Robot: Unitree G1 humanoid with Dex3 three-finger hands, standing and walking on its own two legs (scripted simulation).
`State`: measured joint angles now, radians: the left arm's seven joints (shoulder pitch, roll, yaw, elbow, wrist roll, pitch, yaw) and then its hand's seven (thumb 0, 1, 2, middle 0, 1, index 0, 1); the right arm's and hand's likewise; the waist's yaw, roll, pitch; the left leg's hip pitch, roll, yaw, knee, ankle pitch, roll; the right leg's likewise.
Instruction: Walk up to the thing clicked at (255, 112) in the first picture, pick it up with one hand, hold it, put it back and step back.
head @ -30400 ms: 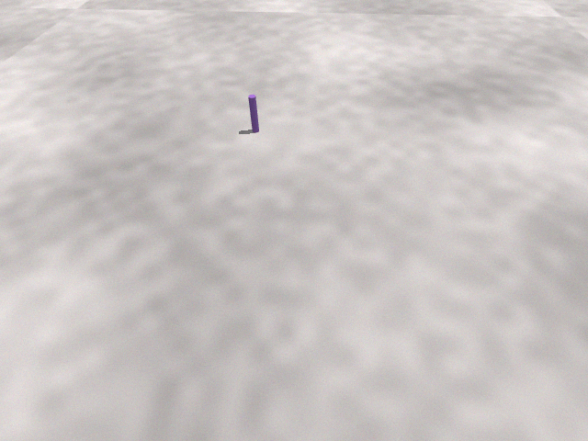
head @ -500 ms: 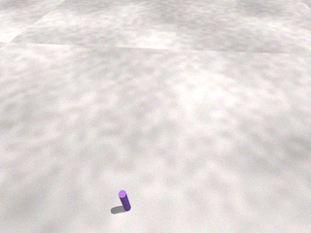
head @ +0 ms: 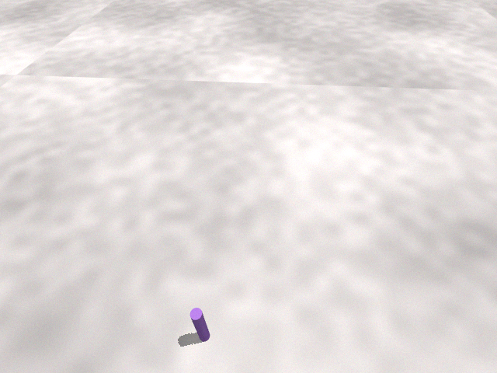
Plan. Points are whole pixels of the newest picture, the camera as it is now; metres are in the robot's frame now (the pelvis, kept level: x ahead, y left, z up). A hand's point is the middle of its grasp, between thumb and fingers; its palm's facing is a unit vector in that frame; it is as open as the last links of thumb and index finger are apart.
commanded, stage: stand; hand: left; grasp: from the side
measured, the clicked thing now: (200, 325) +0.45 +0.21 -0.67
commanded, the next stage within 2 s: step back in 1.24 s
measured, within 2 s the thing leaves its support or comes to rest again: neither
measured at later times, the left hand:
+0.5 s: hand out of the picture +0.09 +0.24 -0.16, palm faces -0.02 -0.94 -0.34, open 7.3 cm
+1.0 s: hand out of the picture +0.10 +0.24 -0.16, palm faces -0.03 -0.94 -0.34, open 7.3 cm
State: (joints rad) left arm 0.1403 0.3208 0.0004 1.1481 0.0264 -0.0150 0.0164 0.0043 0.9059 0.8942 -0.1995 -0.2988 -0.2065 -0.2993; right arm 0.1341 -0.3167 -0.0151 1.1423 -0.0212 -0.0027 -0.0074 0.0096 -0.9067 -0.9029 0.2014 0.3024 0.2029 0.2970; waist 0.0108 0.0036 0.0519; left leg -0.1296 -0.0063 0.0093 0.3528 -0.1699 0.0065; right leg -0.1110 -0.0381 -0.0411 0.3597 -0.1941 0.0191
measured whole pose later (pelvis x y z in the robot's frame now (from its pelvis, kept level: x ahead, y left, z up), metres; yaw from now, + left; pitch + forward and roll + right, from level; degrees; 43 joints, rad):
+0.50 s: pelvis +0.01 +0.00 +0.00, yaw +0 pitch -2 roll +0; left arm 0.09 0.32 0.00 1.17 0.02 -0.02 0.01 0.00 0.91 0.89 -0.20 -0.30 -0.21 -0.30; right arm 0.11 -0.32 0.00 1.16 -0.02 -0.01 -0.01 0.01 -0.91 -0.90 0.20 0.30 0.20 0.30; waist 0.00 0.00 0.05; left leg -0.10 0.00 0.02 0.31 -0.17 0.00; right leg -0.09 -0.03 -0.03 0.32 -0.19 0.02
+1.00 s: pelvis +0.02 +0.00 +0.00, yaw -1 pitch -2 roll +0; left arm 0.10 0.33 0.01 1.16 0.02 -0.01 0.01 0.00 0.91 0.89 -0.20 -0.30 -0.21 -0.30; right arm 0.10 -0.33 0.00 1.16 -0.01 -0.01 -0.01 0.01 -0.91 -0.90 0.20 0.30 0.20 0.30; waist 0.00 0.00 0.05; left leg -0.09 0.00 0.02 0.30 -0.18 0.00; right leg -0.08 -0.03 -0.03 0.31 -0.20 0.02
